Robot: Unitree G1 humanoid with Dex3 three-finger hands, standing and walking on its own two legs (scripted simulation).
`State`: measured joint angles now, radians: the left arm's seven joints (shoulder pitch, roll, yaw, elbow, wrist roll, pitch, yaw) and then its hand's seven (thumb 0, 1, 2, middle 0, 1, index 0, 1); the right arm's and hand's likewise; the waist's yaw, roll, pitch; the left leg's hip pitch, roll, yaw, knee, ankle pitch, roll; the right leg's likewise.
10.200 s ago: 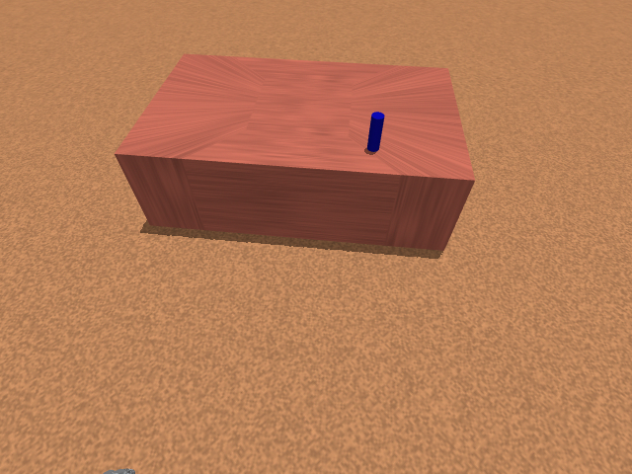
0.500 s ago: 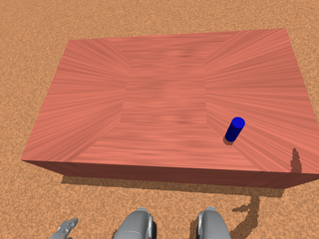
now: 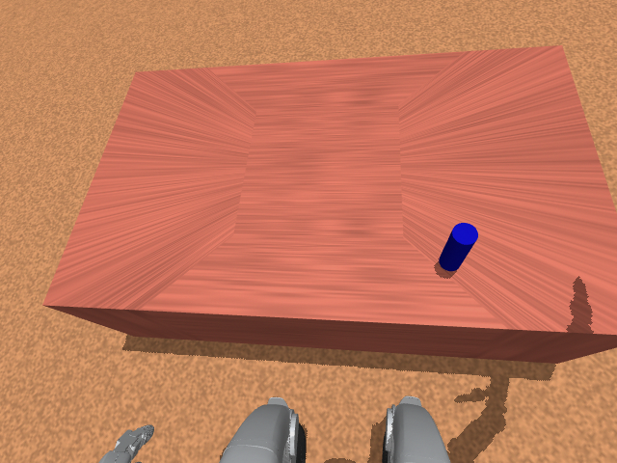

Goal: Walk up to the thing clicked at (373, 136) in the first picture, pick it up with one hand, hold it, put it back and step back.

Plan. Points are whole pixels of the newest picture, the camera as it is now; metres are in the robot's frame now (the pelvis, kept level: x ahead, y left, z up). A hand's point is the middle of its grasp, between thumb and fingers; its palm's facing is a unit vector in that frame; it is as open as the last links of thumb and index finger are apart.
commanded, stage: go down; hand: right
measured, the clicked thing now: (456, 248) +0.48 -0.20 -0.25
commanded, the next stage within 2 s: none
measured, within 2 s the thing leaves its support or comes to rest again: neither
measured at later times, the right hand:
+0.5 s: hand out of the picture +0.40 -0.39 +0.03, palm faces +0.23 +0.97 -0.06, open 17.2 cm
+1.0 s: hand out of the picture +0.40 -0.40 +0.03, palm faces +0.23 +0.97 -0.04, open 17.2 cm
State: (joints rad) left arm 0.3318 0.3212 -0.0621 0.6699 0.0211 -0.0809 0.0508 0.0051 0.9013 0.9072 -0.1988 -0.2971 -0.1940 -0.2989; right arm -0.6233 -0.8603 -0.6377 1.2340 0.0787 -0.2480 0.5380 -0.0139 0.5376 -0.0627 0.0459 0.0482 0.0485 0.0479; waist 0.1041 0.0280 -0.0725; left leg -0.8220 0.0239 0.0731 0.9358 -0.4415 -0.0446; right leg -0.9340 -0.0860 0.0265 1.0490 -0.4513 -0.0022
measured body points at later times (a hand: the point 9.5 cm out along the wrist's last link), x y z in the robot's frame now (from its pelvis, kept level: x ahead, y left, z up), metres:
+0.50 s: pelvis +0.00 +0.00 -0.01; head +0.14 -0.05 +0.41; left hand +0.05 +0.29 -0.10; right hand +0.39 -0.44 +0.04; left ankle +0.00 +0.16 -0.67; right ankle +0.02 -0.11 -0.67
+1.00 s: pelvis +0.00 +0.00 -0.01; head +0.14 -0.06 +0.41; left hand +0.07 +0.28 -0.10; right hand +0.38 -0.45 +0.04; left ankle +0.00 +0.16 -0.67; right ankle +0.02 -0.11 -0.67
